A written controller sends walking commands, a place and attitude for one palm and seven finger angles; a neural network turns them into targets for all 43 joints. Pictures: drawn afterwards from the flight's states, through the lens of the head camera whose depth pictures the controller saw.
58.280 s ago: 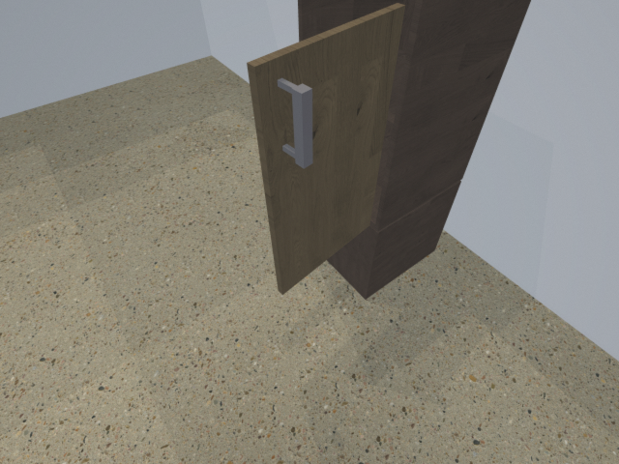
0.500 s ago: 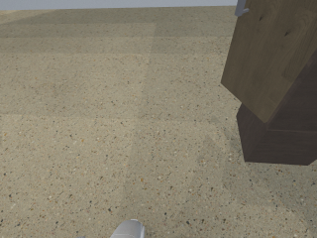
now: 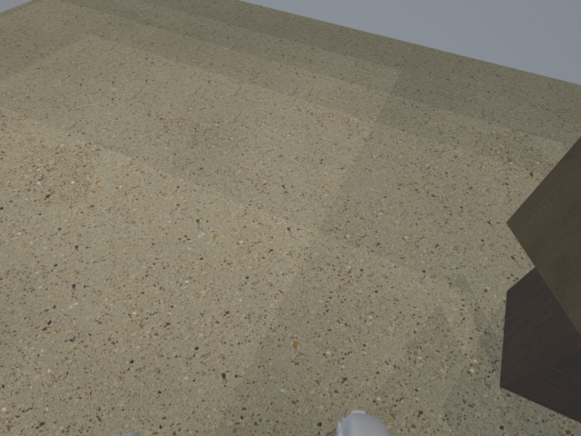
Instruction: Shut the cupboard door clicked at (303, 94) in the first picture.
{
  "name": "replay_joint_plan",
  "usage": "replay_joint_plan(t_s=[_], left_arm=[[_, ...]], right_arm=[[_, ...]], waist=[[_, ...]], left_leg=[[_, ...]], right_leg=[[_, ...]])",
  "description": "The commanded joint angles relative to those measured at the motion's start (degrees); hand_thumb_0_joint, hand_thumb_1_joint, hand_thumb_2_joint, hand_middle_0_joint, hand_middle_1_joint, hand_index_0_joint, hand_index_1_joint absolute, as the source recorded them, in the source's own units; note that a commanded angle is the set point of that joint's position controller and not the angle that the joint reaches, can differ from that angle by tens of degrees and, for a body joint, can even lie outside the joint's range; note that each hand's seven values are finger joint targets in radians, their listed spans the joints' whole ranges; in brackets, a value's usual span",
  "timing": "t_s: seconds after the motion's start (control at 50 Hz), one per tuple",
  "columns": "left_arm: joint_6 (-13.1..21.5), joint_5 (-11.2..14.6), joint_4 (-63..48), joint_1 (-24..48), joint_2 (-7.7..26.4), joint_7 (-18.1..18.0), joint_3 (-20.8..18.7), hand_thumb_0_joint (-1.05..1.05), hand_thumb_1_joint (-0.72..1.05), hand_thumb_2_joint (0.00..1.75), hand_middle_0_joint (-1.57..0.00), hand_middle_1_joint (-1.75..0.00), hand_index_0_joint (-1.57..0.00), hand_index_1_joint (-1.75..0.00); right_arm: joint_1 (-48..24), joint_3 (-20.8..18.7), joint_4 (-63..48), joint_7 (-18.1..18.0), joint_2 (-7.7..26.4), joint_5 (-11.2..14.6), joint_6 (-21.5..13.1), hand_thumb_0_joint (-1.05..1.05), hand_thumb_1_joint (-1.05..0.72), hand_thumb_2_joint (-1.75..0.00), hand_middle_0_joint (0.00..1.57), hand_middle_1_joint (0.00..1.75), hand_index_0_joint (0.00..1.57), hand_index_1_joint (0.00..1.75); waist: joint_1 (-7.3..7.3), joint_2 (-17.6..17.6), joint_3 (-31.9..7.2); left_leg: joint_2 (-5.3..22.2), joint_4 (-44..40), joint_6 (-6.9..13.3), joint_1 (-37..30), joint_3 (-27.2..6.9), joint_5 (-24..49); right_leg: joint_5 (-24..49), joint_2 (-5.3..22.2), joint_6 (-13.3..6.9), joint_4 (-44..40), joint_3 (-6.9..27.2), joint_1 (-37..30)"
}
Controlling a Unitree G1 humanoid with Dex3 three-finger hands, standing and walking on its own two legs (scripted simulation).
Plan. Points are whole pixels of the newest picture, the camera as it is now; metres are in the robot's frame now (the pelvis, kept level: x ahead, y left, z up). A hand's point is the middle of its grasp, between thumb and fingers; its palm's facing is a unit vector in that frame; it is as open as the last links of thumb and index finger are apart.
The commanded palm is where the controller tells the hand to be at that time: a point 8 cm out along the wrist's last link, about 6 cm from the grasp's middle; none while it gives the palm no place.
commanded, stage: walk to a spot facing it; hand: left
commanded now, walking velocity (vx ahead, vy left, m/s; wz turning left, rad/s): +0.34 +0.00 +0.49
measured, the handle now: out of the picture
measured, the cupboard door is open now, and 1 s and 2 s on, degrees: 33 33 33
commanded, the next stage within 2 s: turn to face it in 0.90 s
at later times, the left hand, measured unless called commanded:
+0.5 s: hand out of the picture +0.14 +0.15 -0.16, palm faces +0.33 -0.91 -0.24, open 7.2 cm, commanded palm none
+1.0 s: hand (131, 320) +0.32 +0.30 -0.16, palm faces +0.51 -0.84 -0.18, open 7.4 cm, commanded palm none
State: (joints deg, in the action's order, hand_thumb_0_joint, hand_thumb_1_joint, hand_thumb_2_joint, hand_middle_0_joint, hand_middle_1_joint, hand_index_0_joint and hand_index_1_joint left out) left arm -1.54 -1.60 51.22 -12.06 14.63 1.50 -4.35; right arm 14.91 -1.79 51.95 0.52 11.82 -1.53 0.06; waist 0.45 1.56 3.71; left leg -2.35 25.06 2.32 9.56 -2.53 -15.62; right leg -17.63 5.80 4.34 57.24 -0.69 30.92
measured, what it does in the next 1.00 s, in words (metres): walks ahead, turning left: right foot, then left foot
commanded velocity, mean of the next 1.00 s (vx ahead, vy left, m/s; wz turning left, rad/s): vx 0.30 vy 0.00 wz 0.39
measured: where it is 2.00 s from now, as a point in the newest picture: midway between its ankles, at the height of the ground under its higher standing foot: (235, 344)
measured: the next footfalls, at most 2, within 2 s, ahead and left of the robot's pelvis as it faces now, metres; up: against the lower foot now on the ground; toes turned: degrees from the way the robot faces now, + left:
right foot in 0.18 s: +0.18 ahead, -0.14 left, +0.00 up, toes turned +1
left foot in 0.70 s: +0.33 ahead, +0.15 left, +0.00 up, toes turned +31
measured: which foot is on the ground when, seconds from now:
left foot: down 0.00-0.18, up 0.20-0.68, down 0.70-1.00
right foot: up 0.00-0.16, down 0.18-0.70, up 0.72-1.00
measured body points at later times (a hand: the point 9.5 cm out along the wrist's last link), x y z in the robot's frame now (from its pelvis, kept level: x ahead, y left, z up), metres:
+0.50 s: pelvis +0.17 -0.04 +0.00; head +0.21 -0.04 +0.45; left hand +0.12 +0.19 -0.14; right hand +0.30 -0.27 -0.15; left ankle +0.18 +0.11 -0.65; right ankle +0.14 -0.14 -0.74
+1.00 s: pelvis +0.33 +0.09 +0.00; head +0.34 +0.12 +0.45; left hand +0.29 +0.35 -0.15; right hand +0.48 -0.09 -0.14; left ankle +0.30 +0.13 -0.74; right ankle +0.48 -0.03 -0.67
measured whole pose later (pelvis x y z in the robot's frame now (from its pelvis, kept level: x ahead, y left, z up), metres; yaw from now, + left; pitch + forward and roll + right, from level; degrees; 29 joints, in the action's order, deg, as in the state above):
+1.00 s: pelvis +0.33 +0.09 +0.00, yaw +30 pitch +0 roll -1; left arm 0.3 -1.7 52.7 -10.2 11.7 0.7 -3.3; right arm 15.9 -1.0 55.7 -0.5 9.3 -1.1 -2.2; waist 0.6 1.4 3.1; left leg -5.0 21.8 6.5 9.5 2.4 -12.3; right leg -10.6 7.4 3.1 57.8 -0.1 33.9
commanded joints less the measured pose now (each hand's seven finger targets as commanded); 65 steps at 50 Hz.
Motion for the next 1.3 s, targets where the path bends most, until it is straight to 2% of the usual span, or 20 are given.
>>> replay_joint_plan(t_s=[0.0, 0.12, 0.16, 0.18, 0.24, 0.32, 0.54, 0.6, 0.64, 0.66, 0.68, 0.7, 0.74, 0.8, 0.96, 1.12, 1.18, 1.22, 1.24, 1.28], left_arm=[[2.36, 0.05, -7.1, 7.01, 3.81, 0.44, -0.64, 0.0, 0.9, 0.9, -0.2, -0.3, -0.2, -0.3], [3.88, 0.1, -4.07, -3.72, 5.35, 0.05, -1.71, 0.0, 0.9, 0.9, -0.2, -0.3, -0.2, -0.3], [4.65, -0.81, -1.4, -16.79, 15.4, -1.25, -4.05, 0.0, 0.9, 0.9, -0.2, -0.3, -0.2, -0.3], [4.2, -0.05, -1.68, -13.81, 13.78, -1.64, -3.44, 0.0, 0.9, 0.9, -0.2, -0.3, -0.2, -0.3], [4.7, -0.07, -3.8, -2.39, 5.4, -2.34, -1.44, 0.0, 0.9, 0.9, -0.2, -0.3, -0.2, -0.3], [6.32, 0.05, -1.36, -5.55, 2.13, -2.21, -0.54, 0.0, 0.9, 0.9, -0.2, -0.3, -0.2, -0.3], [6.58, -0.27, 3.3, -13.22, 4.05, -2.73, -0.42, 0.0, 0.9, 0.9, -0.2, -0.3, -0.2, -0.3], [6.38, -0.33, 3.47, -12.51, 6.16, -2.52, -0.85, 0.0, 0.9, 0.9, -0.2, -0.3, -0.2, -0.3], [6.14, 0.27, 2.75, -9.79, 8.17, -2.23, -1.12, 0.0, 0.9, 0.9, -0.2, -0.3, -0.2, -0.3], [6.01, 0.59, 1.69, -8.9, 7.26, -1.67, -1.18, 0.0, 0.9, 0.9, -0.2, -0.3, -0.2, -0.3], [5.56, 1.24, -1.08, -9.14, 3.72, -0.58, -0.52, 0.0, 0.9, 0.9, -0.2, -0.3, -0.2, -0.3], [5.05, 1.03, -4.11, -2.15, 5.56, -0.98, 0.09, 0.0, 0.9, 0.9, -0.2, -0.3, -0.2, -0.3], [5.21, 0.59, -3.93, -1.38, 2.87, -1.51, -0.56, 0.0, 0.9, 0.9, -0.2, -0.3, -0.2, -0.3], [3.01, -0.73, 1.06, -8.67, 1.08, -0.84, -0.25, 0.0, 0.9, 0.9, -0.2, -0.3, -0.2, -0.3], [1.94, -0.14, -0.07, -0.2, -0.32, -0.67, 0.48, 0.0, 0.9, 0.9, -0.2, -0.3, -0.2, -0.3], [2.13, 0.36, -0.63, 5.61, -1.65, -1.25, 1.34, 0.0, 0.9, 0.9, -0.2, -0.3, -0.2, -0.3], [2.16, 0.32, 0.05, 0.51, -0.43, -1.11, 0.59, 0.0, 0.9, 0.9, -0.2, -0.3, -0.2, -0.3], [2.94, -0.13, 2.92, -10.75, 3.74, -1.54, -0.89, 0.0, 0.9, 0.9, -0.2, -0.3, -0.2, -0.3], [3.61, -0.11, 4.5, -16.16, 8.14, -2.1, -1.9, 0.0, 0.9, 0.9, -0.2, -0.3, -0.2, -0.3], [2.65, 0.93, 2.66, -10.22, 6.57, -3.42, -1.56, 0.0, 0.9, 0.9, -0.2, -0.3, -0.2, -0.3]], right_arm=[[2.62, -3.34, -2.28, -0.93, 11.65, -0.15, -1.63, 0.0, -0.9, -0.9, 0.2, 0.3, 0.2, 0.3], [0.27, -3.24, -1.41, -0.91, 9.94, 0.38, -1.88, 0.0, -0.9, -0.9, 0.2, 0.3, 0.2, 0.3], [2.59, -2.27, -3.27, -0.73, 3.97, 1.39, -2.77, 0.0, -0.9, -0.9, 0.2, 0.3, 0.2, 0.3], [1.21, -3.13, -3.18, -0.43, 6.48, 0.46, -2.21, 0.0, -0.9, -0.9, 0.2, 0.3, 0.2, 0.3], [1.98, -2.96, -0.08, 0.43, 5.15, -0.19, -1.27, 0.0, -0.9, -0.9, 0.2, 0.3, 0.2, 0.3], [1.57, -2.5, 1.1, 1.54, 1.66, 0.12, 0.07, 0.0, -0.9, -0.9, 0.2, 0.3, 0.2, 0.3], [-15.41, -1.01, -5.35, 3.2, 1.29, 0.04, -0.05, 0.0, -0.9, -0.9, 0.2, 0.3, 0.2, 0.3], [-12.18, -1.35, -5.25, 2.97, 2.67, 0.0, -0.7, 0.0, -0.9, -0.9, 0.2, 0.3, 0.2, 0.3], [-0.58, -2.45, -2.81, 2.33, 6.15, -0.43, -1.13, 0.0, -0.9, -0.9, 0.2, 0.3, 0.2, 0.3], [8.3, -3.78, -0.8, 1.73, 10.76, -0.72, -1.35, 0.0, -0.9, -0.9, 0.2, 0.3, 0.2, 0.3], [12.9, -5.59, -0.16, 0.82, 18.7, -0.94, -1.87, 0.0, -0.9, -0.9, 0.2, 0.3, 0.2, 0.3], [14.79, -5.52, 0.43, -0.27, 20.24, 0.44, -1.41, 0.0, -0.9, -0.9, 0.2, 0.3, 0.2, 0.3], [6.2, -4.14, -2.17, -1.0, 15.65, 0.2, -2.25, 0.0, -0.9, -0.9, 0.2, 0.3, 0.2, 0.3], [-3.14, -1.96, -3.45, -1.35, 9.17, 0.16, -3.09, 0.0, -0.9, -0.9, 0.2, 0.3, 0.2, 0.3], [5.26, -1.1, 2.08, -1.91, 5.45, 0.75, -3.71, 0.0, -0.9, -0.9, 0.2, 0.3, 0.2, 0.3], [11.3, -0.82, 6.94, -3.11, 3.89, -0.06, -3.03, 0.0, -0.9, -0.9, 0.2, 0.3, 0.2, 0.3], [9.52, -1.23, 6.81, -3.55, 5.13, 0.31, -2.2, 0.0, -0.9, -0.9, 0.2, 0.3, 0.2, 0.3], [7.11, -1.57, 5.41, -3.37, 4.99, 1.6, -2.19, 0.0, -0.9, -0.9, 0.2, 0.3, 0.2, 0.3], [6.94, -1.56, 3.78, -3.16, 2.65, 2.16, -2.59, 0.0, -0.9, -0.9, 0.2, 0.3, 0.2, 0.3], [3.83, -1.49, 3.04, -3.39, 3.2, 1.73, -1.36, 0.0, -0.9, -0.9, 0.2, 0.3, 0.2, 0.3]], waist=[[2.14, -10.08, 0.71], [-4.19, -5.2, -2.64], [-9.19, 20.95, -12.75], [-6.84, 14.13, -7.01], [-0.8, 7.67, -1.26], [0.36, 5.48, -1.0], [-2.51, 5.42, 2.8], [-0.5, 6.27, 0.79], [5.63, 3.67, -5.75], [10.14, -3.48, -12.37], [10.25, -20.07, -16.72], [11.07, -13.07, -17.91], [5.69, -2.89, -8.76], [-0.42, -8.82, -3.05], [0.17, -3.98, 0.15], [1.99, -8.08, 0.14], [-0.99, -5.9, -2.24], [-5.93, 1.65, -8.79], [-6.54, 11.43, -14.03], [-4.27, 7.15, -10.58]], left_leg=[[12.58, -12.4, 8.76, -1.23, -14.43, -3.89], [8.12, 0.35, 5.28, 14.59, -11.5, -2.75], [-3.78, 34.57, 0.34, 29.77, 0.16, -20.98], [0.08, 45.61, 0.64, 32.16, -2.76, -18.54], [6.43, 50.75, -0.87, 29.11, -2.15, -3.49], [6.18, 47.11, -2.4, 28.7, 1.25, 2.96], [7.19, 21.5, -0.83, 30.23, 7.9, 1.78], [3.82, 16.18, 1.58, 20.47, 11.07, -2.7], [-0.17, 10.5, 3.37, 2.25, 12.37, 0.16], [3.99, 6.03, 5.51, -13.26, 4.72, 0.89], [22.23, -0.16, 12.96, -26.09, -25.77, 8.54], [25.43, -4.85, 15.36, -27.5, -32.93, 14.8], [24.0, -7.1, 12.78, -10.68, -22.91, 7.46], [15.72, -11.42, 7.84, 5.51, -11.93, -0.45], [13.43, -15.86, 7.2, -0.63, -8.16, 9.93], [15.77, -4.66, 5.42, -10.56, 1.68, 47.27], [16.74, 4.47, 4.41, -10.0, 3.54, 50.91], [10.89, 24.18, 0.27, 2.74, 6.94, 37.2], [0.21, 43.03, -3.56, 17.71, 11.08, -11.34], [3.62, 50.02, -4.07, 23.27, 0.67, -18.47]], right_leg=[[2.08, -1.32, 0.37, -11.18, -1.48, 2.84], [6.16, -4.21, -1.2, -28.75, -1.35, -28.27], [-16.71, 22.12, -9.36, -44.6, 32.16, -45.73], [-26.44, 23.28, -10.64, -48.76, 34.51, -36.72], [-16.13, 17.74, -8.75, -48.2, 17.06, -22.61], [13.54, 12.65, -7.27, -44.95, -2.0, -24.01], [33.3, 15.97, -8.78, -41.44, -11.72, -34.91], [44.72, 16.95, -8.57, -34.46, -13.65, -34.58], [45.94, 14.74, -6.69, -18.68, -18.05, -28.35], [31.45, 11.58, -4.76, -3.13, -18.12, -17.87], [-12.91, 0.66, -1.08, 16.73, -14.98, 3.7], [-15.66, -0.46, -1.93, 23.7, -4.83, 9.96], [-8.9, 2.75, -2.56, 23.68, -1.63, 9.08], [-0.88, 4.29, -1.98, 14.1, 0.43, 0.42], [10.82, 1.53, -1.1, -2.85, 0.62, 3.97], [8.62, -3.93, -4.97, -18.04, -2.19, -2.58], [8.34, -6.59, -6.33, -23.19, -3.83, -11.72], [34.58, -0.59, -10.29, -28.04, 4.86, -31.56], [63.19, 15.91, -19.16, -30.32, 25.67, -43.36], [52.99, 16.02, -23.24, -35.23, 26.27, -36.54]])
